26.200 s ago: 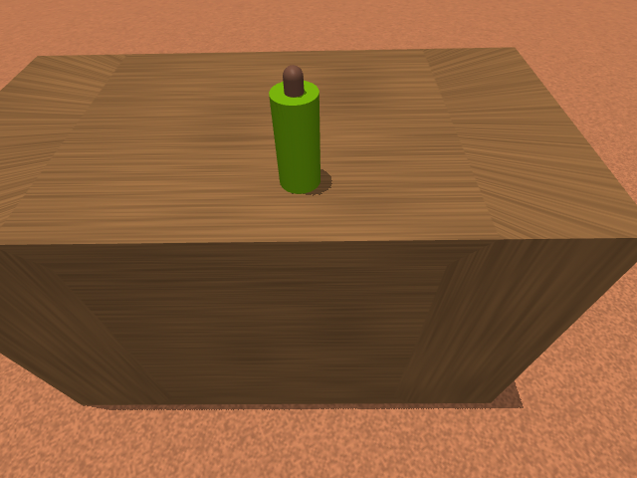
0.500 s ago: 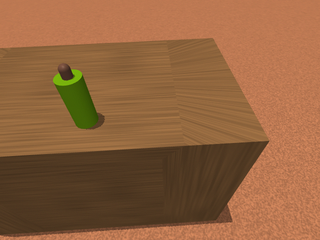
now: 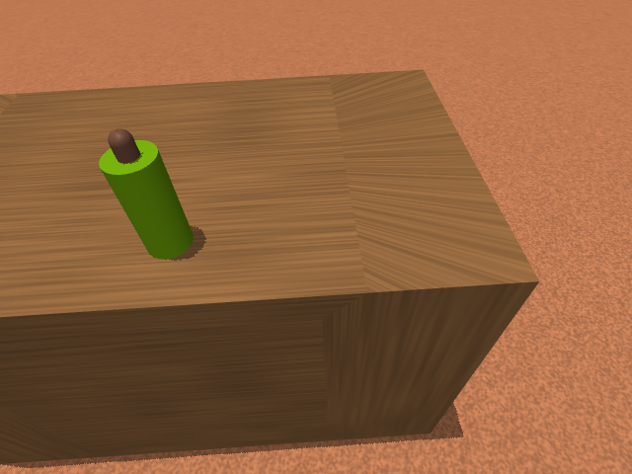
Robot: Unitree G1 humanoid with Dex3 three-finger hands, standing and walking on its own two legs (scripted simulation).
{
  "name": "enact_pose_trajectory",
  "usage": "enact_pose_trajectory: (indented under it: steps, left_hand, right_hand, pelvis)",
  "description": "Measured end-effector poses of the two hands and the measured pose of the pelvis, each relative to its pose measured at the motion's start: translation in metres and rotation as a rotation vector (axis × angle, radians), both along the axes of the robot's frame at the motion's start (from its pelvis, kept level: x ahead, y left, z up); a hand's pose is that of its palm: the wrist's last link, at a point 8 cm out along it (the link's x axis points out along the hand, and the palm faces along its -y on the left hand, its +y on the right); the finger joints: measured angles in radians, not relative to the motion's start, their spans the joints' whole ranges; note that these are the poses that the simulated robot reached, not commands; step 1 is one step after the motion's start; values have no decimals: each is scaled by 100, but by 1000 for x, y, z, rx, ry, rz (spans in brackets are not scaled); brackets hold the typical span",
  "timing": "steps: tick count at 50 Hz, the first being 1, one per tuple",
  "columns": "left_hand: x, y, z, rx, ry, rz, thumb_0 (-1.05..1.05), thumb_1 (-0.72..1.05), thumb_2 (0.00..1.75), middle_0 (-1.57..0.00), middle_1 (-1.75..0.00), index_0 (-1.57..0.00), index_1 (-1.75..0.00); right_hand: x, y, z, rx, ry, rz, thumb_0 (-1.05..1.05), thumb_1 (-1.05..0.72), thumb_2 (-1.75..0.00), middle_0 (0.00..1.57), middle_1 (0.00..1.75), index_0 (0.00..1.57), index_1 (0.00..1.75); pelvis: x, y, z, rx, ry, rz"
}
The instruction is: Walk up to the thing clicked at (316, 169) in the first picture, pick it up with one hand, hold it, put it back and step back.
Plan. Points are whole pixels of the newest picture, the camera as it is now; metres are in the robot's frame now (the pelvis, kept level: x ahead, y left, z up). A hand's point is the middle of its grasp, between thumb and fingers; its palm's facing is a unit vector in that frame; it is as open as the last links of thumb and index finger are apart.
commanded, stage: home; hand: left
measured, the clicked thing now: (147, 194) +0.46 +0.25 +0.12
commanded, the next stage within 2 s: stand in 0.40 s
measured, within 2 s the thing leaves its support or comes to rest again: neither
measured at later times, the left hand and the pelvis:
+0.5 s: hand out of the picture +0.08 +0.25 -0.15, palm faces -0.04 -0.93 -0.36, open 17.3 cm; pelvis +0.01 +0.00 +0.00, yaw +0 degrees
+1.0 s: hand out of the picture +0.07 +0.25 -0.16, palm faces -0.04 -0.93 -0.36, open 8.5 cm; pelvis +0.01 -0.01 +0.00, yaw +0 degrees
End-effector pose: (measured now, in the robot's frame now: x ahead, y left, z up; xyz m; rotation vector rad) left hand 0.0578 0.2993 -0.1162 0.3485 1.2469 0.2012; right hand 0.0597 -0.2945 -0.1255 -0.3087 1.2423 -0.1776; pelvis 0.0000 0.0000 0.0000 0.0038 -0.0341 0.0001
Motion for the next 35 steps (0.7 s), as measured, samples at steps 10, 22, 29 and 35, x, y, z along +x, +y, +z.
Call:
enact_pose_trajectory:
  steps: [10, 22, 29, 35]
  left_hand:
    - [11, -4, 0, -6, -15, -4, 0, -54, 5, -5, -6, -6, -5]
    - [18, -7, 0, -7, -29, -9, 0, -51, 7, -6, -6, -6, -5]
    - [17, -7, 1, -5, -28, -6, 0, -48, 9, -8, -8, -8, -8]
    - [14, -7, 1, -5, -24, -3, 0, -26, 32, -15, -20, -15, -19]
  right_hand:
    - [7, -4, 2, -6, -7, -5, 1, -90, -90, 21, 30, 21, 30]
    - [7, -6, 2, -8, -8, -12, 1, -90, -90, 21, 30, 21, 30]
    - [5, -6, 2, -5, -6, -17, 1, -90, -90, 21, 30, 21, 30]
    - [3, -6, 1, -4, -4, -15, 1, -90, -90, 21, 30, 21, 30]
  pelvis:
    - [5, -2, 0, 0, 0, 0]
    - [6, -4, 0, -1, -3, -1]
    - [6, -5, 0, -1, -6, -2]
    - [5, -5, 0, -2, -7, -2]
